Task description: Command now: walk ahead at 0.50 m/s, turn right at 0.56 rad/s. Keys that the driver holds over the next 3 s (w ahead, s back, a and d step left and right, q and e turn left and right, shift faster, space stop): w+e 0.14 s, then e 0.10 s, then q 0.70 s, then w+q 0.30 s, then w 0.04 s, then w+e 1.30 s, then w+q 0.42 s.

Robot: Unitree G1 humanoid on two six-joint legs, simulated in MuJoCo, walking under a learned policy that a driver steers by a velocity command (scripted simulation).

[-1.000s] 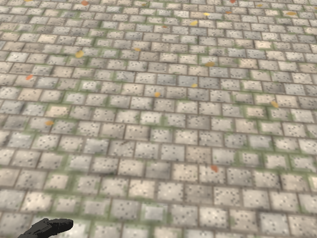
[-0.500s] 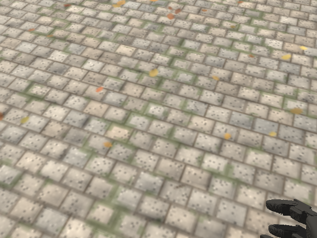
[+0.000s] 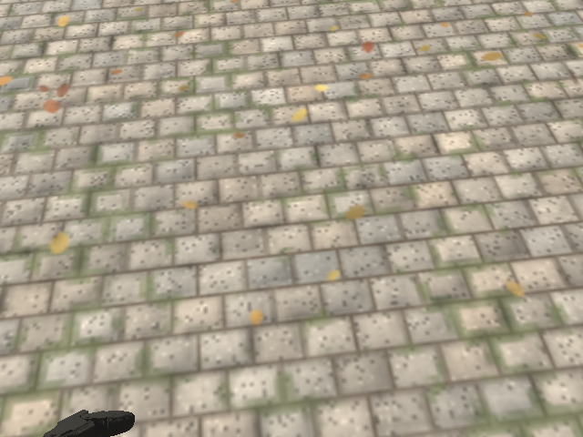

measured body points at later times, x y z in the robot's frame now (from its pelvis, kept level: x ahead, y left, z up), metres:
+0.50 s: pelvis +0.25 -0.02 +0.01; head +0.27 -0.02 +0.46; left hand +0.39 +0.25 -0.11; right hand +0.39 -0.29 -0.09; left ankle +0.38 +0.06 -0.72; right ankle +0.14 -0.10 -0.71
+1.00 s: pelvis +0.30 -0.06 +0.02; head +0.33 -0.08 +0.47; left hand +0.39 +0.24 -0.07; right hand +0.48 -0.34 -0.09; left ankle +0.30 +0.07 -0.65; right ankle +0.32 -0.17 -0.72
